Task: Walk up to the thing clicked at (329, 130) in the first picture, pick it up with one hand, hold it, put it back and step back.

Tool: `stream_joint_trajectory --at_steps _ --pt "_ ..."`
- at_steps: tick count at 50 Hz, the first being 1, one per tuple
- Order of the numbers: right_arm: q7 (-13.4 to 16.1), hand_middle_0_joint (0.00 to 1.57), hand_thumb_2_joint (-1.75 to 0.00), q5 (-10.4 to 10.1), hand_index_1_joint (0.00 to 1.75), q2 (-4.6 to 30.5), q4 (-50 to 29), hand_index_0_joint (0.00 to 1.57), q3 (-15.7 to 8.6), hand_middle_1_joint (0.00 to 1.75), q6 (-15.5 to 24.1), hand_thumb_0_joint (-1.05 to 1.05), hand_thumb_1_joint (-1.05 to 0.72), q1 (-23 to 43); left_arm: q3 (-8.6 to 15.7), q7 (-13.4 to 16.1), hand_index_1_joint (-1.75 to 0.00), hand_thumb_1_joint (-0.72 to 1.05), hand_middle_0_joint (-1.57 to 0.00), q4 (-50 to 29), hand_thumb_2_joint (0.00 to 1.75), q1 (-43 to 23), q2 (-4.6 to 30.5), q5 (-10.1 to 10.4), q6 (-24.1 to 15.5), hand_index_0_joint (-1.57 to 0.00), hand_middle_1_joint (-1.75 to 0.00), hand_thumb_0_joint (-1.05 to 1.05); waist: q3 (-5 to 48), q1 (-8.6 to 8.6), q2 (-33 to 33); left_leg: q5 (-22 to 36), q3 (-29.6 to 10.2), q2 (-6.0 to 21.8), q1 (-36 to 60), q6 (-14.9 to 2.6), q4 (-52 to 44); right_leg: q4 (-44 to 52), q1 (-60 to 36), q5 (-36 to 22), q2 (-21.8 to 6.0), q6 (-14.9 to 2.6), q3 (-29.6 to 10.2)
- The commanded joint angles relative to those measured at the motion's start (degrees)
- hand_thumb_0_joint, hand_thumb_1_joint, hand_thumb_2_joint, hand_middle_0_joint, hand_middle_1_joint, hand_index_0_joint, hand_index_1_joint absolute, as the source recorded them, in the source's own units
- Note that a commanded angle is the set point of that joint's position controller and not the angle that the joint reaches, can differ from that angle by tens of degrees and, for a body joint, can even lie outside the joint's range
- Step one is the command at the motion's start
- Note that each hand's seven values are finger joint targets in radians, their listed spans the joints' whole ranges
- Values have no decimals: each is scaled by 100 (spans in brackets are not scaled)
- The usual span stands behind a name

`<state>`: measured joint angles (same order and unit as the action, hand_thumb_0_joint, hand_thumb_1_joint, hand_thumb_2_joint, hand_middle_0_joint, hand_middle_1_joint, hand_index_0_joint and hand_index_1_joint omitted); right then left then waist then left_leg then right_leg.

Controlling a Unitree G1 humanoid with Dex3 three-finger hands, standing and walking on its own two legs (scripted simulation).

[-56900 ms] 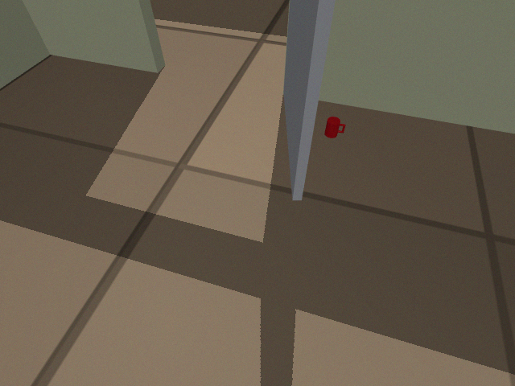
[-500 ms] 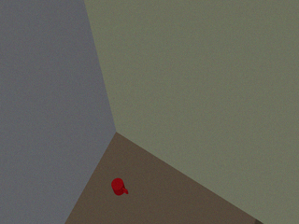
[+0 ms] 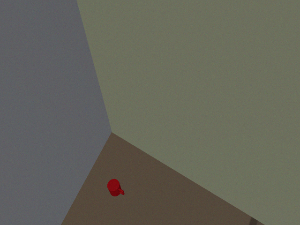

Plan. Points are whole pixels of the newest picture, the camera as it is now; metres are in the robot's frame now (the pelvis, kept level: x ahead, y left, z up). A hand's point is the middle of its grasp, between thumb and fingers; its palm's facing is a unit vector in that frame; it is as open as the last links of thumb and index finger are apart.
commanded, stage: stand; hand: left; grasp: from above
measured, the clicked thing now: (116, 189) +0.47 +0.23 -0.73
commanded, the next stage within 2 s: step back in 1.22 s
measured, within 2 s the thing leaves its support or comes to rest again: neither
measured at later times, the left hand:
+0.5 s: hand out of the picture +0.08 +0.24 -0.16, palm faces +0.02 -0.94 -0.34, open 7.3 cm
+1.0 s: hand out of the picture +0.09 +0.24 -0.16, palm faces +0.00 -0.94 -0.35, open 7.3 cm
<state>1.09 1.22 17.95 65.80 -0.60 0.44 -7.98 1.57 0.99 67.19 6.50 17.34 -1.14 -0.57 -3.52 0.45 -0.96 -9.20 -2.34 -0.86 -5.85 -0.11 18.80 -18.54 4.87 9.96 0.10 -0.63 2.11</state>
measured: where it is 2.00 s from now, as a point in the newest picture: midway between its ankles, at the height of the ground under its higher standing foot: outside the picture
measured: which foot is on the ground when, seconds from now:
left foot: down 0.00-1.00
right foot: down 0.00-1.00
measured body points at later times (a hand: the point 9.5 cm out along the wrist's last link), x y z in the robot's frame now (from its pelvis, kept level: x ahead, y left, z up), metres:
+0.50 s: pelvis +0.01 +0.00 +0.00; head +0.01 -0.01 +0.45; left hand +0.08 +0.29 -0.13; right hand +0.08 -0.30 -0.14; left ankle +0.02 +0.12 -0.75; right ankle +0.01 -0.11 -0.75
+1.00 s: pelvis +0.02 -0.01 +0.00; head +0.03 -0.01 +0.45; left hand +0.09 +0.29 -0.13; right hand +0.08 -0.30 -0.14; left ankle +0.02 +0.12 -0.75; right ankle +0.01 -0.11 -0.75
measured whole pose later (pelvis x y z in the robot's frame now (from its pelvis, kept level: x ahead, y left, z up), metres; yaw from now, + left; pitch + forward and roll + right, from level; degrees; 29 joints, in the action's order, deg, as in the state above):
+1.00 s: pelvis +0.02 -0.01 +0.00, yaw +0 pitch -3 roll +0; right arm 0.6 0.9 19.2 65.6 0.0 0.7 -6.6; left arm 1.0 0.4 66.1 5.8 18.6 -0.6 -1.1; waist -3.4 0.0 -0.9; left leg -9.8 -2.4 -0.1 -5.0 0.5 17.4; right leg -16.9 4.0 10.4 0.9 -1.2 2.1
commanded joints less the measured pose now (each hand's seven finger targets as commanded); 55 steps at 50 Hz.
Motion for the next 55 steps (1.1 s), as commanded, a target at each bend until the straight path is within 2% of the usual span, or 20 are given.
stream_joint_trajectory --at_steps 1,10,14,21,30,33,36,41,45,47,49,50,55 --pt "46 20 -90 -16 30 1110 -344 20 -165 30 113 0 -90 285 200 67 -30 90 -20 -274 90 -195 1161 2 -92 -20 -30 0 278 23 84 345 -599 699 -121 -156 -360 426 -8 -170 -731 -28 -656" --pt "50 20 -90 -10 30 1132 -320 20 -149 30 115 0 -90 291 215 59 -30 90 -20 -292 90 -276 1214 22 -115 -20 -30 0 353 2 73 599 -545 710 -96 -160 -325 420 -145 -580 -752 -29 -664" --pt "46 20 -90 -17 30 1139 -334 20 -139 30 116 0 -90 311 213 48 -30 90 -20 -303 90 -268 1234 23 -114 -20 -30 0 365 -5 107 576 -540 730 -50 -153 -338 435 -108 -527 -751 -28 -656" --pt "47 20 -90 -31 30 1191 -336 20 -142 30 132 0 -90 350 212 47 -30 90 -20 -350 90 -300 1233 32 -127 -20 -30 0 524 -10 98 967 -512 758 63 -151 -276 357 -232 -978 -773 -23 -637" --pt "26 20 -90 -26 30 1211 -332 20 -133 30 112 0 -90 343 208 33 -30 90 -20 -360 90 -323 1298 38 -128 -20 -30 0 313 -31 66 523 -519 741 -138 -130 -403 465 -160 -568 -762 -33 -677" --pt "19 20 -90 -28 30 1249 -374 20 -151 30 133 0 -90 448 189 28 -30 90 -20 -380 90 -290 1274 26 -132 -20 -30 0 431 7 59 664 -526 771 17 -132 -364 447 -130 -572 -766 -40 -648" --pt "10 20 -90 -21 30 1234 -369 20 -144 30 126 0 -90 407 198 24 -30 90 -20 -405 90 -337 1315 23 -144 -20 -30 0 350 -26 103 509 -525 753 -59 -118 -376 490 -84 -444 -757 -37 -663" --pt "9 20 -90 -32 30 1263 -382 20 -144 30 128 0 -90 400 183 29 -30 90 -20 -430 90 -302 1330 38 -161 -20 -30 0 556 -29 69 841 -495 766 64 -128 -302 418 -227 -918 -798 -41 -656" --pt "18 20 -90 -37 30 1288 -375 20 -138 30 127 0 -90 377 186 28 -30 90 -20 -429 90 -297 1335 46 -151 -20 -30 0 544 -38 35 918 -486 779 34 -146 -291 399 -276 -1050 -797 -55 -658" --pt "15 20 -90 -34 30 1273 -371 20 -134 30 124 0 -90 397 179 23 -30 90 -20 -427 90 -273 1341 50 -146 -20 -30 0 461 -11 72 833 -498 767 37 -121 -346 404 -202 -874 -770 -49 -625" --pt "14 20 -90 -37 30 1294 -371 20 -132 30 125 0 -90 377 174 15 -30 90 -20 -438 90 -280 1346 46 -157 -20 -30 0 547 -30 97 894 -474 795 94 -149 -295 401 -226 -995 -791 -59 -668" --pt "10 20 -90 -40 30 1248 -360 20 -124 30 126 0 -90 362 175 18 -30 90 -20 -440 90 -304 1352 51 -148 -20 -30 0 464 -37 115 872 -504 769 47 -102 -356 408 -179 -909 -760 -53 -638" --pt "9 20 -90 -45 30 1281 -359 20 -117 30 134 0 -90 346 168 11 -30 90 -20 -454 90 -281 1370 57 -146 -20 -30 0 453 -43 55 824 -494 786 19 -104 -372 400 -195 -850 -777 -68 -669"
